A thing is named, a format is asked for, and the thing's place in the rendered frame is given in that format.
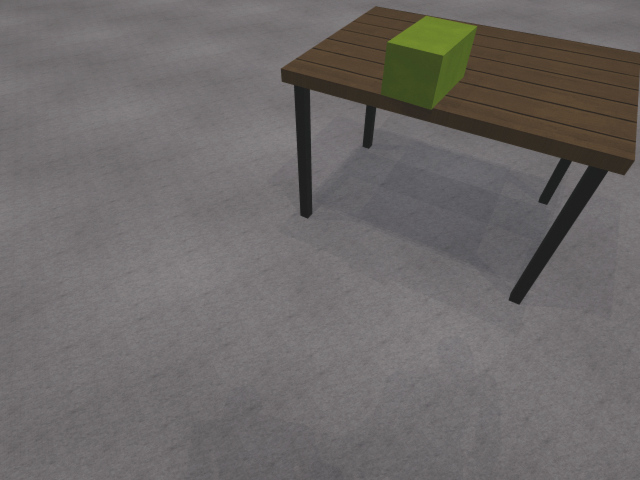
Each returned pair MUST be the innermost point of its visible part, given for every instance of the table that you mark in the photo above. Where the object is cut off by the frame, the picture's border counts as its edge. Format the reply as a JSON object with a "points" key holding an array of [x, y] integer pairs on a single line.
{"points": [[567, 99]]}

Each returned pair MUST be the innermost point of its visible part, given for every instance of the carton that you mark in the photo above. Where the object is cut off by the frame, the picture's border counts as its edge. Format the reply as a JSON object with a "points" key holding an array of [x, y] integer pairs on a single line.
{"points": [[425, 61]]}

